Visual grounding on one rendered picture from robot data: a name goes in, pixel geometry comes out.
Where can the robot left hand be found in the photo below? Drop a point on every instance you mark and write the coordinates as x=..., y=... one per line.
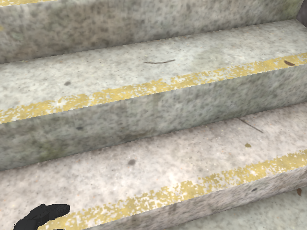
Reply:
x=40, y=215

